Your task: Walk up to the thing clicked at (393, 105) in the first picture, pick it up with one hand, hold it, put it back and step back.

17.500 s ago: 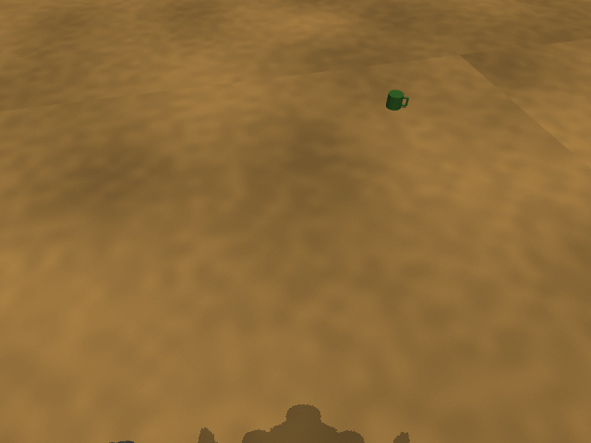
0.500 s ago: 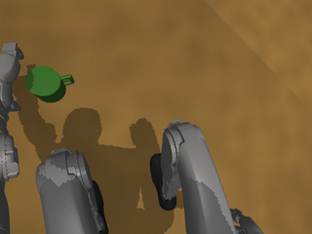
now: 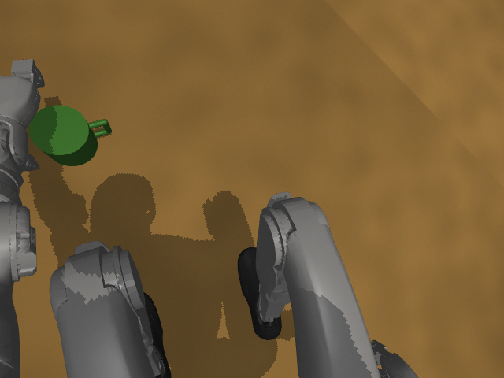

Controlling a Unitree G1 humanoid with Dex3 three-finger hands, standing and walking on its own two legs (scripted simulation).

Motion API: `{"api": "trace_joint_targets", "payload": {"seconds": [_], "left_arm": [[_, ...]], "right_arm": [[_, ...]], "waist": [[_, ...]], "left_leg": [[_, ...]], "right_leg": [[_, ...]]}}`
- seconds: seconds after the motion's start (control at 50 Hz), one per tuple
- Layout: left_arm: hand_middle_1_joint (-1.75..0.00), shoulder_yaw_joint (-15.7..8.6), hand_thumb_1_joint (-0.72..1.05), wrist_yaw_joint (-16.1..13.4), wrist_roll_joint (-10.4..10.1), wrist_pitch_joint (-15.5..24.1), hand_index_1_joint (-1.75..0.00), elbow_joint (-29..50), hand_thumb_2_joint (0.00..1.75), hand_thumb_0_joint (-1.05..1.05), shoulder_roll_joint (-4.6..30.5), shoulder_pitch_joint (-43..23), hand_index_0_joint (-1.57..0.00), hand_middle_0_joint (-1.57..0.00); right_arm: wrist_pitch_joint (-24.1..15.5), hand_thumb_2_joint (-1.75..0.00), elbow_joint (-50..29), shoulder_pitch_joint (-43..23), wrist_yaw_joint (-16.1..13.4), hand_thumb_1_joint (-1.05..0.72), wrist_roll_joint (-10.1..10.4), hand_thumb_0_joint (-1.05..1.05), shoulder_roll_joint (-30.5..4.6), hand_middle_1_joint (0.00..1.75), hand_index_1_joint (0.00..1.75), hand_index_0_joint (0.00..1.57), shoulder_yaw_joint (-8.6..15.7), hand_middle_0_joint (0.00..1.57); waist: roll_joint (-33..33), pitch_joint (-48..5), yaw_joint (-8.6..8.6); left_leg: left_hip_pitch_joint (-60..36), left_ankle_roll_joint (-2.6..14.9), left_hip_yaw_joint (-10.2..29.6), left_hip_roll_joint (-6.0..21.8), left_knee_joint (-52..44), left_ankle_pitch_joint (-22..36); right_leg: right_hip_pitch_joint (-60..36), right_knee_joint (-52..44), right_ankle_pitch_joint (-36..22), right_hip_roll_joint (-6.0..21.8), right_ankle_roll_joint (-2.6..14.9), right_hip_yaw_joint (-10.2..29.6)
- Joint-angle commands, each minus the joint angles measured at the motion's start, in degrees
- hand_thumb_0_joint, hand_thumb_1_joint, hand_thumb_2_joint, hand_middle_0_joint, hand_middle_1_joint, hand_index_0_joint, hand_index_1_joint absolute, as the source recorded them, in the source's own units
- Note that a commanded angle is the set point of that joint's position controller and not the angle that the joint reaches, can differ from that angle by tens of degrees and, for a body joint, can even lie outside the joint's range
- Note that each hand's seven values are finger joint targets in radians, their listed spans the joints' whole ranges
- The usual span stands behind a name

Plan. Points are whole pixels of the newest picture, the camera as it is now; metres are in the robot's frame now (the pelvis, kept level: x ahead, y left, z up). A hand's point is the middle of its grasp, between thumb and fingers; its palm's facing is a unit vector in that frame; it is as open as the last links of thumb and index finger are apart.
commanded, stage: approach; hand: left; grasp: from above
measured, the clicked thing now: (75, 135) +0.54 +0.20 -0.29
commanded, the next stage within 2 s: close in in 0.22 s
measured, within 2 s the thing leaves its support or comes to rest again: neither
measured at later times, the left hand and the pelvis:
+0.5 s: hand (24, 139) +0.50 +0.25 -0.19, palm faces -0.51 -0.10 -0.85, open 14.0 cm; pelvis +0.00 -0.01 -0.01, yaw -1 degrees
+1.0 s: hand (56, 130) +0.53 +0.22 -0.24, palm faces -0.41 -0.08 -0.91, open 14.2 cm; pelvis +0.01 +0.00 -0.02, yaw -3 degrees
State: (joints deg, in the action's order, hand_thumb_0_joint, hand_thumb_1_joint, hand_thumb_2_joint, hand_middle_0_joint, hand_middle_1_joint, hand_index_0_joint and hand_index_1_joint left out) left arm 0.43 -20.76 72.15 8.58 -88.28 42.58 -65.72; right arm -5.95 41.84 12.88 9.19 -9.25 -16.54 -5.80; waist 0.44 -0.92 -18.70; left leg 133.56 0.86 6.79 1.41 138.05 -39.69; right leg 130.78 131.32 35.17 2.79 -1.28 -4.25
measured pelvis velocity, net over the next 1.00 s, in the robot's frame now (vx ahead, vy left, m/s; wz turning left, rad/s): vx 0.01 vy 0.00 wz -0.05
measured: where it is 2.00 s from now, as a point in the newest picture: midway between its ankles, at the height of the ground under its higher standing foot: (209, 332)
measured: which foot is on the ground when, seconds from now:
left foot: down 0.00-1.00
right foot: down 0.00-1.00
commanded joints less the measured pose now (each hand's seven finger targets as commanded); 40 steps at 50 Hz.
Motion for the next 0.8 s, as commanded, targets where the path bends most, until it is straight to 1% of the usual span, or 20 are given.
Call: {"api": "trace_joint_targets", "payload": {"seconds": [0.0, 0.12, 0.14, 0.18, 0.2, 0.22, 0.28, 0.32, 0.34, 0.36, 0.4, 0.42, 0.46, 0.5, 0.54, 0.56, 0.6, 0.62, 0.7, 0.78], "left_arm": [[-1.08, 1.49, -0.55, -3.63, 0.51, 0.15, -1.08, 8.35, 1.03, 0.0, 5.11, -27.64, -0.07, -0.07], [-1.07, -3.28, -0.56, -8.47, 4.4, -3.7, -1.08, 3.1, 1.04, 0.0, 12.3, -27.17, -0.07, -0.07], [-1.07, -3.65, -0.56, -8.8, 4.41, -4.71, -1.07, 1.18, 1.04, 0.0, 11.71, -25.61, -0.07, -0.07], [-1.07, -5.06, -0.56, -9.07, 3.93, -5.82, -1.08, 4.2, 1.06, 0.0, 13.97, -26.04, -0.06, -0.07], [-1.08, -5.39, -0.56, -8.88, 3.08, -6.77, -1.08, 1.4, 1.05, 0.0, 13.94, -23.46, -0.07, -0.07], [-1.09, -6.74, -0.55, -8.81, 2.9, -7.25, -1.09, 3.23, 1.08, 0.0, 16.14, -21.97, -0.07, -0.07], [-1.13, -6.38, -0.53, -6.76, 0.32, -8.99, -1.13, -0.22, 1.1, 0.0, 15.67, -15.21, -0.08, -0.08], [-1.08, -8.88, -0.52, -4.81, -1.45, -9.12, -1.07, 0.99, 1.02, 0.0, 19.21, -13.17, -0.08, -0.07], [-1.06, -6.93, -0.54, -3.43, -2.91, -8.58, -1.05, 1.73, 0.98, 0.0, 16.18, -14.13, -0.07, -0.06], [-1.06, -9.16, -0.54, -2.55, -3.42, -7.93, -1.04, 1.71, 0.97, 0.0, 18.56, -13.62, -0.07, -0.06], [-1.06, -9.76, -0.54, -0.51, -4.16, -5.76, -1.05, 2.93, 0.96, 0.0, 17.98, -14.38, -0.07, -0.05], [-1.07, -8.02, -0.54, 0.89, -4.52, -4.21, -1.05, 4.64, 0.96, 0.0, 15.41, -16.35, -0.07, -0.05], [-1.08, -4.31, -0.54, 2.54, -4.56, -0.55, -1.06, 10.38, 0.96, 0.0, 10.8, -21.49, -0.07, -0.05], [-1.08, -1.73, -0.54, 2.64, -3.96, 2.98, -1.06, 14.35, 0.96, 0.0, 11.24, -25.37, -0.07, -0.06], [-1.08, -0.34, -0.54, 1.28, -2.48, 5.04, -1.06, 13.25, 0.95, 0.0, 12.18, -23.29, -0.08, -0.06], [-1.05, 0.38, -0.57, 0.21, -1.78, 6.11, -1.05, 16.22, 1.0, 0.0, 11.78, -24.66, -0.06, -0.06], [-1.03, -0.73, -0.56, -2.99, 0.02, 5.95, -1.03, 11.35, 1.0, 0.0, 12.52, -21.46, -0.06, -0.06], [-1.02, -0.08, -0.57, -4.47, 1.22, 5.52, -1.03, 8.5, 1.02, 0.0, 11.18, -21.12, -0.05, -0.06], [-1.0, -2.28, -0.55, -10.91, 5.57, 3.16, -1.03, 1.14, 1.08, 0.0, 12.72, -22.23, -0.05, -0.08], [-1.02, -3.69, -0.5, -15.04, 6.36, -0.04, -1.02, -2.14, 1.03, 0.0, 13.43, -23.3, -0.08, -0.08]], "right_arm": [[-0.12, -0.9, 1.13, 14.65, -0.6, -0.9, -0.07, 0.0, -15.82, 0.3, 0.3, 0.2, 4.54, 0.2], [0.12, -0.9, -0.88, 14.17, 0.36, -0.9, -0.52, 0.0, -16.31, 0.3, 0.3, 0.2, 3.21, 0.2], [0.1, -0.9, -1.48, 14.1, 0.72, -0.9, -0.76, 0.0, -16.11, 0.3, 0.3, 0.2, 2.88, 0.2], [0.13, -0.9, -2.12, 13.83, 1.32, -0.9, -0.5, 0.0, -16.04, 0.3, 0.3, 0.2, 2.37, 0.2], [0.05, -0.9, -2.58, 13.18, 1.5, -0.9, -0.15, 0.0, -16.13, 0.3, 0.3, 0.2, 2.32, 0.2], [0.27, -0.9, -3.15, 13.41, 1.63, -0.9, 0.05, 0.0, -16.46, 0.3, 0.3, 0.2, 2.33, 0.2], [0.74, -0.9, -3.88, 12.35, 2.05, -0.9, 0.6, 0.0, -15.97, 0.3, 0.3, 0.2, 2.02, 0.2], [0.94, -0.9, -4.09, 12.61, 1.81, -0.9, 0.82, 0.0, -16.75, 0.3, 0.3, 0.2, 2.58, 0.2], [0.94, -0.9, -4.68, 11.84, 1.78, -0.9, 0.74, 0.0, -16.01, 0.3, 0.3, 0.2, 2.52, 0.2], [1.15, -0.9, -3.23, 13.39, 1.53, -0.9, 0.49, 0.0, -16.86, 0.3, 0.3, 0.2, 3.13, 0.2], [1.31, -0.9, -3.16, 14.51, 1.23, -0.9, -0.03, 0.0, -17.71, 0.3, 0.3, 0.2, 3.52, 0.2], [1.14, -0.9, -3.52, 14.42, 1.13, -0.9, -0.18, 0.0, -17.67, 0.3, 0.3, 0.2, 3.49, 0.2], [1.16, -0.9, -2.72, 14.86, 0.56, -0.9, -0.65, 0.0, -17.67, 0.3, 0.3, 0.2, 3.86, 0.2], [1.1, -0.9, -1.78, 14.56, 0.23, -0.9, -0.77, 0.0, -16.41, 0.3, 0.3, 0.2, 2.91, 0.2], [0.68, -0.9, -1.35, 14.02, -0.03, -0.91, -0.96, 0.0, -16.94, 0.3, 0.3, 0.2, 3.34, 0.2], [0.6, -0.9, -1.58, 13.8, -0.11, -0.91, -1.02, 0.0, -16.15, 0.3, 0.3, 0.2, 2.93, 0.2], [0.56, -0.9, -1.0, 13.32, -0.23, -0.9, -1.39, 0.0, -17.2, 0.3, 0.3, 0.2, 3.57, 0.2], [0.31, -0.9, -0.68, 12.86, -0.04, -0.9, -1.7, 0.0, -16.84, 0.3, 0.3, 0.2, 3.11, 0.2], [-0.64, -0.9, 0.43, 12.48, 1.1, -0.9, -2.61, 0.0, -17.77, 0.3, 0.3, 0.2, 1.93, 0.2], [-2.14, -0.9, -0.4, 11.79, 3.17, -0.89, -3.54, 0.0, -18.61, 0.3, 0.3, 0.2, 0.89, 0.2]], "waist": [[-21.09, -36.87, -6.22], [-25.86, -38.81, -4.22], [-24.32, -38.08, -4.61], [-24.27, -40.15, -3.86], [-22.42, -40.05, -3.37], [-22.2, -41.11, -2.31], [-15.8, -39.77, -1.69], [-12.45, -37.85, -2.07], [-11.86, -37.29, -2.83], [-10.37, -36.48, -3.83], [-9.47, -34.65, -4.8], [-9.86, -32.01, -6.14], [-12.59, -33.37, -7.86], [-14.38, -35.14, -7.74], [-17.87, -36.79, -5.97], [-19.36, -38.71, -5.48], [-22.57, -37.66, -4.66], [-24.06, -35.93, -5.17], [-25.48, -33.09, -6.85], [-25.87, -29.36, -8.38]], "left_leg": [[-31.07, 0.0, -2.71, -1.4, -14.74, 9.49], [-31.01, -0.28, -3.77, -1.64, -14.92, 13.05], [-30.1, 0.07, -4.31, -1.67, -14.1, 13.33], [-28.99, 0.58, -5.03, -1.72, -13.48, 14.35], [-27.78, 0.98, -5.29, -1.75, -13.03, 14.11], [-26.66, 1.21, -5.68, -1.73, -13.0, 14.89], [-19.92, 2.45, -6.45, -1.87, -11.59, 13.35], [-16.69, 2.96, -6.24, -1.97, -11.49, 10.55], [-15.91, 2.96, -5.97, -1.85, -11.41, 9.6], [-15.54, 3.07, -5.54, -1.82, -11.28, 9.14], [-15.01, 2.56, -4.55, -1.74, -10.96, 8.02], [-14.9, 2.34, -4.43, -1.89, -10.3, 6.64], [-17.95, 1.47, -3.76, -1.71, -9.45, 6.33], [-20.43, 0.83, -3.3, -1.56, -9.14, 5.45], [-24.95, 0.07, -3.53, -1.53, -9.55, 5.73], [-26.73, -0.08, -3.23, -1.32, -9.8, 6.39], [-29.49, -0.6, -2.8, -1.32, -11.39, 6.44], [-30.43, -0.79, -2.97, -1.27, -11.32, 7.34], [-32.57, -1.29, -1.19, -0.88, -11.67, 13.58], [-31.22, -1.08, -0.93, -0.7, -11.13, 15.89]], "right_leg": [[-17.11, -11.47, -10.37, -2.97, 3.38, -6.23], [-18.58, -9.73, -13.39, -2.91, 3.77, -5.77], [-19.58, -9.94, -13.76, -3.09, 3.63, -5.57], [-22.56, -10.07, -14.93, -3.23, 3.47, -4.85], [-23.26, -10.43, -14.85, -3.28, 3.18, -4.59], [-25.69, -10.95, -15.52, -3.39, 2.9, -4.16], [-30.16, -11.89, -15.21, -3.79, 1.9, -3.03], [-30.84, -12.54, -12.23, -3.6, 1.55, -2.55], [-31.34, -12.74, -11.42, -3.76, 1.47, -2.49], [-31.4, -12.84, -10.83, -3.69, 1.4, -2.74], [-29.32, -12.85, -8.49, -3.48, 1.94, -3.73], [-27.11, -12.91, -6.73, -3.4, 2.29, -3.68], [-24.75, -13.32, -5.58, -3.69, 2.84, -4.58], [-24.41, -13.06, -4.21, -3.91, 2.86, -5.08], [-24.25, -12.06, -4.78, -3.87, 2.76, -5.46], [-24.31, -11.8, -5.91, -3.87, 2.85, -5.84], [-21.18, -10.53, -6.65, -3.76, 3.22, -6.69], [-19.65, -9.73, -8.02, -3.79, 3.23, -7.1], [-15.37, -6.76, -13.79, -3.57, 3.18, -8.75], [-15.06, -6.21, -15.95, -3.56, 2.83, -8.95]]}}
